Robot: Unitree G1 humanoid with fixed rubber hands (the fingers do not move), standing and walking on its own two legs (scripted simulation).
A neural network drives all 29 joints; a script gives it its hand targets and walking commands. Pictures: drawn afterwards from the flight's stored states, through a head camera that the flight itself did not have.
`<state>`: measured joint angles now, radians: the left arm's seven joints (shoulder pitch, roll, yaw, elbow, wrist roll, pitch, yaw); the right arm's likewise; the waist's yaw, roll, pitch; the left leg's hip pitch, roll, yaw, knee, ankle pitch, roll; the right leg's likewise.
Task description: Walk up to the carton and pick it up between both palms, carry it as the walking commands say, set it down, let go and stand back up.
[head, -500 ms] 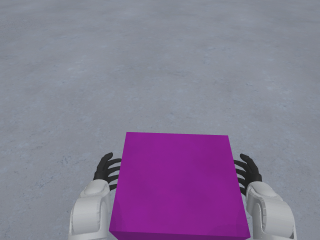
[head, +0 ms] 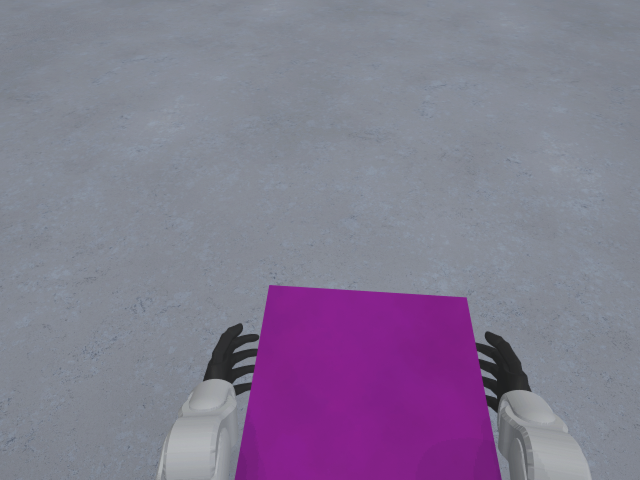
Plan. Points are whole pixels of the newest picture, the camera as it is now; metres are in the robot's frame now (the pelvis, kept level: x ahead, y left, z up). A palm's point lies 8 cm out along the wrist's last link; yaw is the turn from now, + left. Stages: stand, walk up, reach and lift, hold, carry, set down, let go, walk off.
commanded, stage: set down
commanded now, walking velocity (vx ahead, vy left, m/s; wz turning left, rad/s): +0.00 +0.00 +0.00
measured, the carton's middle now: (359, 404) +0.25 -0.05 -0.07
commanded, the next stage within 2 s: none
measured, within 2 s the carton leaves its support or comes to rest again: neither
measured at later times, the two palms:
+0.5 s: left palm (240, 356) +0.32 +0.11 -0.03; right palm (494, 383) +0.25 -0.23 -0.03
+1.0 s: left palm (261, 372) +0.34 +0.09 -0.13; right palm (482, 387) +0.28 -0.25 -0.12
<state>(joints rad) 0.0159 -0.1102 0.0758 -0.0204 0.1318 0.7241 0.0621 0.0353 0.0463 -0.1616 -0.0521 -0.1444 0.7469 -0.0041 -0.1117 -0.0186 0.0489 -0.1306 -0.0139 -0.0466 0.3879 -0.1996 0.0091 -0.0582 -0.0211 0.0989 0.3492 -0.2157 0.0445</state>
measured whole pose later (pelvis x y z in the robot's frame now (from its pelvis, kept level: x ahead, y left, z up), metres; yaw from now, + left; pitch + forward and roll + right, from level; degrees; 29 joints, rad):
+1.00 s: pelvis -0.05 -0.01 -0.06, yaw +1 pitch +29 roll -1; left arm -0.54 -0.10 0.29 0.52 0.25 0.32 0.06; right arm -0.50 0.04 -0.51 0.45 -0.23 0.33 0.16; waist -0.14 0.07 -0.11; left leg -1.07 -0.06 -0.12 0.80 -0.23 -0.02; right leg -1.00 0.01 0.08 0.81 -0.31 0.06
